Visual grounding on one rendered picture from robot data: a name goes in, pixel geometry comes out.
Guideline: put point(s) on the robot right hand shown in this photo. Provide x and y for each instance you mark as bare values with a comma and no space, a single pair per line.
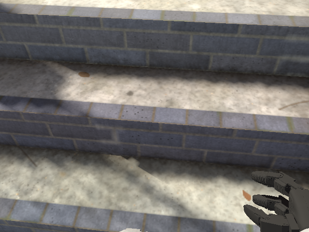
292,215

